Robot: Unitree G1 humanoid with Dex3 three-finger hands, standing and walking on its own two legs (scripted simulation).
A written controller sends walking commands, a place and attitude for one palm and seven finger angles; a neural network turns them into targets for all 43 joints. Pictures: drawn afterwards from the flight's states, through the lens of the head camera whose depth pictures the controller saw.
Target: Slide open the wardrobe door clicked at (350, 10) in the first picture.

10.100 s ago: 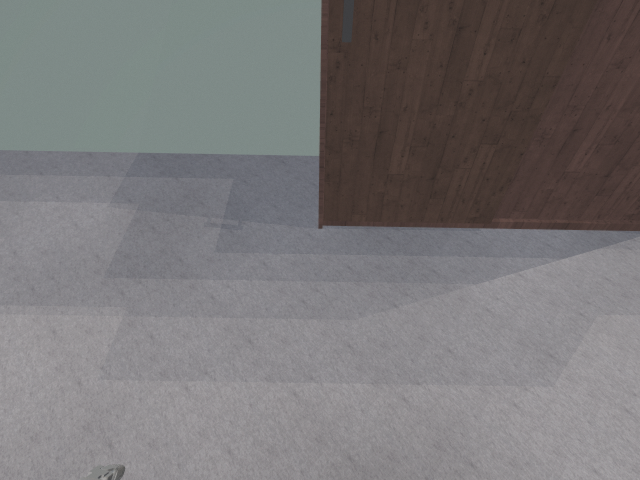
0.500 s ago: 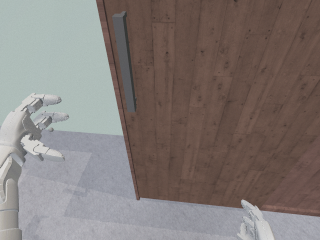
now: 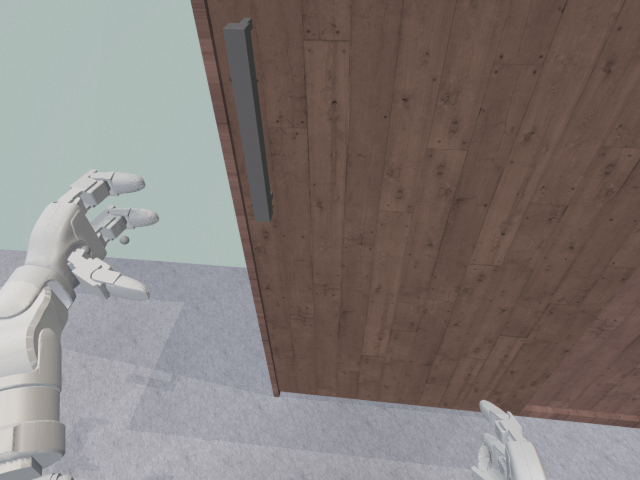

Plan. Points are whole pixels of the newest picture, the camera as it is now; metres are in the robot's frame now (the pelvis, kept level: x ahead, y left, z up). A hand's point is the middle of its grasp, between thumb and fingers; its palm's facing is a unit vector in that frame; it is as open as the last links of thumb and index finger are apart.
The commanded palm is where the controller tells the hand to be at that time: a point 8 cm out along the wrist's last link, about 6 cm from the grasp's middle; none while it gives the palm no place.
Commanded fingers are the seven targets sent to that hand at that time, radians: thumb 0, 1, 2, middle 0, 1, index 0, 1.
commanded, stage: move the hooked fingers beside the handle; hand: left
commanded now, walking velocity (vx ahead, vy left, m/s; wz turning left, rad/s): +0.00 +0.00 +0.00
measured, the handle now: (256, 131) +0.53 +0.16 +0.20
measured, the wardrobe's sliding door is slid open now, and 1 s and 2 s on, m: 0.00 0.00 0.00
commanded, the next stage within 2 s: none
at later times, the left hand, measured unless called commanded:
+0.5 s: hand (172, 209) +0.38 +0.24 +0.17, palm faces +0.04 -1.00 -0.02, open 14.0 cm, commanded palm +0.36 +0.28 +0.17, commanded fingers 0.00 -0.50 0.30 -0.30 -1.20 -0.30 -1.20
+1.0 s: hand (191, 185) +0.43 +0.23 +0.17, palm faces +0.02 -1.00 -0.01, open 14.0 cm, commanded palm +0.41 +0.28 +0.16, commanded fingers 0.00 -0.50 0.30 -0.30 -1.20 -0.30 -1.20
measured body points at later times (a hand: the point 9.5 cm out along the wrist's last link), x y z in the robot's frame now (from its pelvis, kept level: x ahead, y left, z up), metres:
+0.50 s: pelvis +0.01 +0.00 +0.00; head +0.00 -0.02 +0.45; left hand +0.37 +0.29 +0.17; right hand +0.15 -0.25 -0.09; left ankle -0.02 +0.13 -0.74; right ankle +0.03 -0.13 -0.74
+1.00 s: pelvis +0.01 +0.00 +0.00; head +0.02 +0.00 +0.45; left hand +0.42 +0.29 +0.17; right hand +0.10 -0.26 -0.10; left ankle -0.02 +0.13 -0.74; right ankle +0.03 -0.13 -0.74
